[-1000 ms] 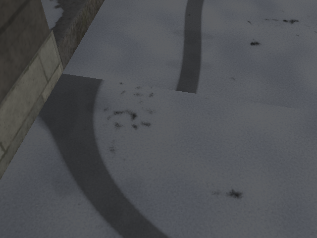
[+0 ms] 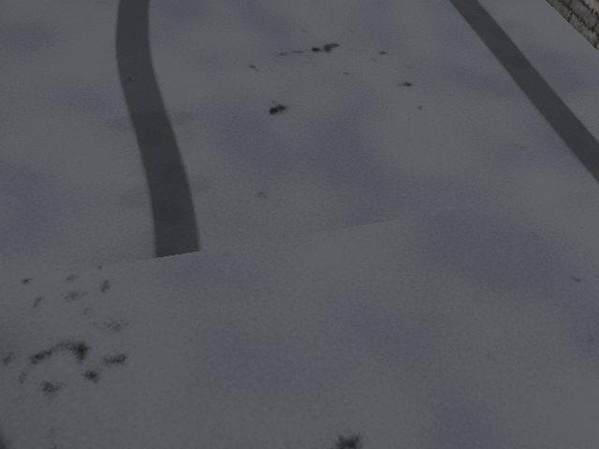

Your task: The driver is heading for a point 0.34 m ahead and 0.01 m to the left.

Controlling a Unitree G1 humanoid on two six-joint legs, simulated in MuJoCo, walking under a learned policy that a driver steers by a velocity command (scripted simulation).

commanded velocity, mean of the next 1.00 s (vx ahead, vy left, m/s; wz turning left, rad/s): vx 0.22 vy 0.00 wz -0.03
